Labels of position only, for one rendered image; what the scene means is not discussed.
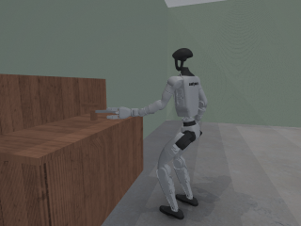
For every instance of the robot left upper arm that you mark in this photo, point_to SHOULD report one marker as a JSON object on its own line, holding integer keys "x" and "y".
{"x": 172, "y": 84}

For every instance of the left robot hand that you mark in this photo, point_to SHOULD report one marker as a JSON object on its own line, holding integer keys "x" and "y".
{"x": 122, "y": 113}

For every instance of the robot right upper arm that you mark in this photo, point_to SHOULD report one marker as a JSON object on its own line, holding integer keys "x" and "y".
{"x": 201, "y": 95}

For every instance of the robot right foot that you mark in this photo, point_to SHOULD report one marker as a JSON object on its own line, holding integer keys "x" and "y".
{"x": 183, "y": 198}

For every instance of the tap lever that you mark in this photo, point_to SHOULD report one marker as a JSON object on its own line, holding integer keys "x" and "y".
{"x": 105, "y": 111}

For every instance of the counter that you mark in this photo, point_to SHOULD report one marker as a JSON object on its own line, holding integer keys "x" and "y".
{"x": 61, "y": 163}

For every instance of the robot left forearm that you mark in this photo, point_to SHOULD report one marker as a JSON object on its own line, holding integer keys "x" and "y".
{"x": 150, "y": 109}

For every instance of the humanoid robot head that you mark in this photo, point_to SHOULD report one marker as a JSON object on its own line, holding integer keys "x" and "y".
{"x": 181, "y": 55}

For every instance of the robot right forearm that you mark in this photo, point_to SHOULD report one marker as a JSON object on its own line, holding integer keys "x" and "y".
{"x": 198, "y": 117}

